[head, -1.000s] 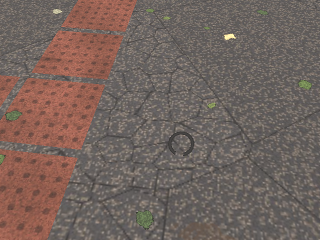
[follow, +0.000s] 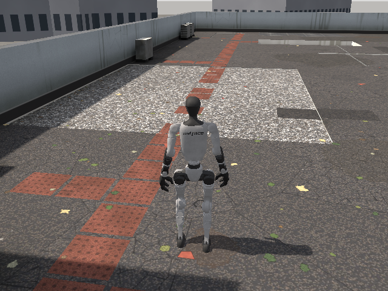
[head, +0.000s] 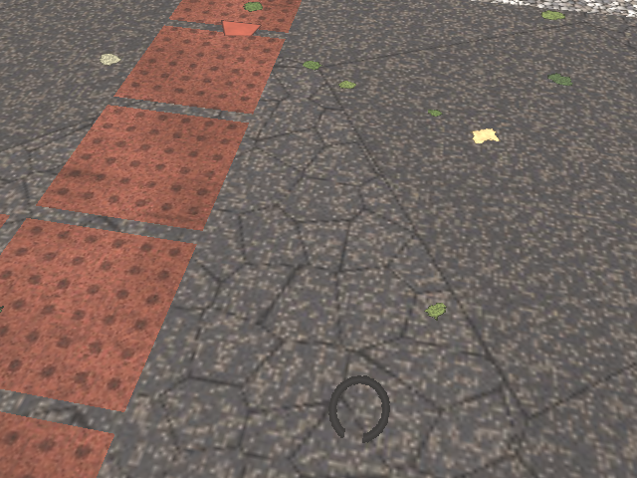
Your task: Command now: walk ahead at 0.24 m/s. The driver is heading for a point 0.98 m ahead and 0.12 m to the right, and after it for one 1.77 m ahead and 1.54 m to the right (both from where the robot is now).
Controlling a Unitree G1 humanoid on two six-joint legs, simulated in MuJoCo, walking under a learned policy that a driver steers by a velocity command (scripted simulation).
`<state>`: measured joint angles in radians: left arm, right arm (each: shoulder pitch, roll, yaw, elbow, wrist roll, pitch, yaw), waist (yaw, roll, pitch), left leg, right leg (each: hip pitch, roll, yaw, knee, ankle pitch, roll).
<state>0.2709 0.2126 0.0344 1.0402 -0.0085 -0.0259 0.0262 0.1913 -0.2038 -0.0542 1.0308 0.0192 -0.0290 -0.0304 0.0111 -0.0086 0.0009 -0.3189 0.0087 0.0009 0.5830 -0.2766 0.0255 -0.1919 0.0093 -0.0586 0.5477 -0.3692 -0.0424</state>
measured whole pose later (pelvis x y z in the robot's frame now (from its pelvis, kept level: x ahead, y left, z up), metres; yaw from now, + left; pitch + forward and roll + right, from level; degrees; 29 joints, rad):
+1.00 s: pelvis +0.40 +0.01 +0.02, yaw +0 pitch +1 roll +2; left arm 0.10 0.25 0.08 0.90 -0.01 -0.07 0.01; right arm 0.35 -0.24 -0.05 1.02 0.01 -0.09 -0.01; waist -0.07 -0.02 -0.02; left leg -0.04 -0.06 0.05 0.21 -0.19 0.06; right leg -0.68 -0.14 0.04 0.68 0.06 0.00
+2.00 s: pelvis +0.95 +0.00 +0.01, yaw -7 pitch +0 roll +2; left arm 0.19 0.27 0.10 0.92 -0.03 -0.04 0.01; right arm 0.29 -0.22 -0.07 1.01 -0.02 -0.11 0.00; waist -0.04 -0.05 0.01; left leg -0.09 -0.04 0.19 0.27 -0.19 0.07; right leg -0.69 -0.12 0.09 1.03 -0.11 -0.05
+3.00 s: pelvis +1.48 -0.19 +0.01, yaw -43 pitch +1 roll +2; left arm 0.24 0.31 0.09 0.70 -0.03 -0.02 0.01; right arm 0.25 -0.26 -0.07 0.85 -0.01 -0.11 0.01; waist -0.03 -0.05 0.02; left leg -0.20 -0.02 0.10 0.36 -0.19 0.03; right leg -0.62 -0.07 0.06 1.13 -0.30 -0.02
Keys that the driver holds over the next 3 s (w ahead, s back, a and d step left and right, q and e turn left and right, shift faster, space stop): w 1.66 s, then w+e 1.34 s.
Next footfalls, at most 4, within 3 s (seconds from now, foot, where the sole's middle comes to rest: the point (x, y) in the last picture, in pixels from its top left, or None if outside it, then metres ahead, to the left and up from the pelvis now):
0.58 left None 0.39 0.10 -0.77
1.14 right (401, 419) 0.65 -0.15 -0.77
1.70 left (297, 298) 0.97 0.09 -0.77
2.28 right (395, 224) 1.24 -0.18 -0.77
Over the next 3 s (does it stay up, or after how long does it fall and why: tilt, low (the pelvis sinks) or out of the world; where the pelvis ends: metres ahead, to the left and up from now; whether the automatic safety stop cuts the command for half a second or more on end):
stays up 1.48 -0.19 0.01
